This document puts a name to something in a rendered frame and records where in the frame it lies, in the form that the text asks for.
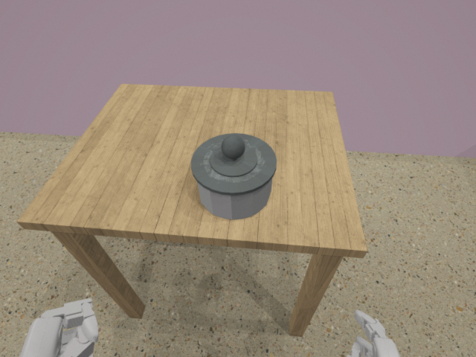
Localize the table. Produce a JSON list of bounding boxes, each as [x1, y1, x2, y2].
[[16, 84, 367, 337]]

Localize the robot right hand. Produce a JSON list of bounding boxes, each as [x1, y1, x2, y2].
[[347, 310, 400, 357]]

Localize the robot left hand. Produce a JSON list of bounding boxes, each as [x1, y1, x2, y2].
[[20, 298, 98, 357]]

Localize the pot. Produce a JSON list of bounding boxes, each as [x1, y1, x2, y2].
[[197, 179, 272, 219]]

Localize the lid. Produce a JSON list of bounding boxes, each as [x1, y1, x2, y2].
[[191, 133, 277, 196]]

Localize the knob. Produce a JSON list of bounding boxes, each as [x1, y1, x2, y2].
[[222, 135, 245, 159]]

